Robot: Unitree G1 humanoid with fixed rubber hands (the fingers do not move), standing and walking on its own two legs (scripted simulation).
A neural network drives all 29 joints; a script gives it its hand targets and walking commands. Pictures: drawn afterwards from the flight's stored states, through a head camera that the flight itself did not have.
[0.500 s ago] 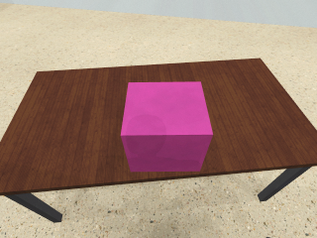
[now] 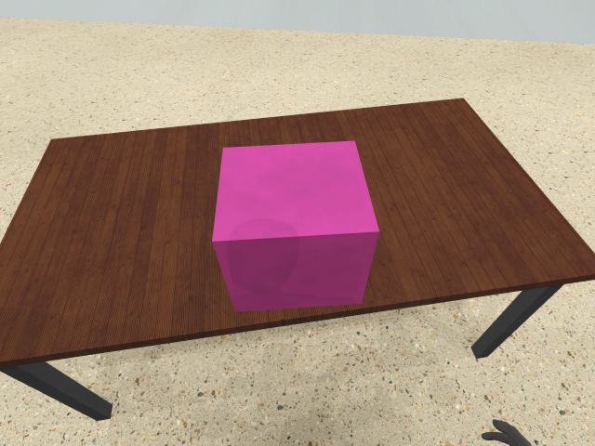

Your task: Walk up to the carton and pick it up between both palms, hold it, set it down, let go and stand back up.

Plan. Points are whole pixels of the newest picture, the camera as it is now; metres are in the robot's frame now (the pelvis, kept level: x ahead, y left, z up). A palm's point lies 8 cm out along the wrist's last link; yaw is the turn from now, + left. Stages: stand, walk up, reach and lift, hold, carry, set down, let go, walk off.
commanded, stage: walk up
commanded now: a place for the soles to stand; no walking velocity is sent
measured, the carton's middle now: (294, 227) +0.52 +0.02 -0.07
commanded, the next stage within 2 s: none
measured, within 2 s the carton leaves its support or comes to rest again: neither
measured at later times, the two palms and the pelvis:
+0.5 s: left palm out of the picture +0.08 +0.28 -0.13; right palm out of the picture +0.01 -0.32 -0.09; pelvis +0.02 -0.01 +0.01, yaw -1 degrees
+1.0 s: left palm out of the picture +0.13 +0.24 -0.11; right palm out of the picture +0.11 -0.37 -0.10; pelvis +0.05 -0.05 +0.01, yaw -2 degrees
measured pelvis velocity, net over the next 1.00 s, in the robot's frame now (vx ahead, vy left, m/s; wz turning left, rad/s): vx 0.05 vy -0.05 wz -0.03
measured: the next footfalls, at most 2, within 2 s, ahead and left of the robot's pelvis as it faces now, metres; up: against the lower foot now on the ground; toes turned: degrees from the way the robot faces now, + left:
right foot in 0.64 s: +0.11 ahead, -0.16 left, +0.00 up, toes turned +1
left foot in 1.08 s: +0.10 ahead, +0.08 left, +0.00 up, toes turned +0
